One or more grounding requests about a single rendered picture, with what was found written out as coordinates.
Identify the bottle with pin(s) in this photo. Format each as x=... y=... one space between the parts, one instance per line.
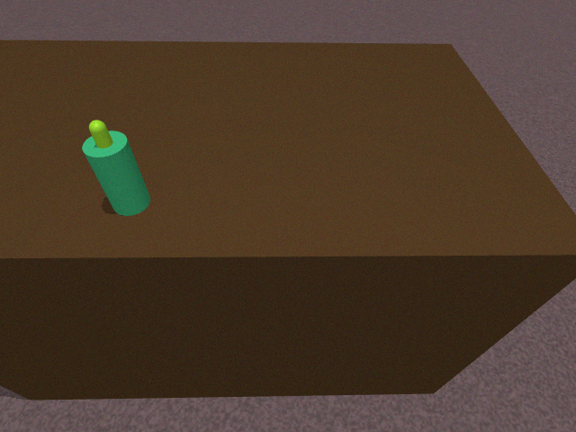
x=110 y=156

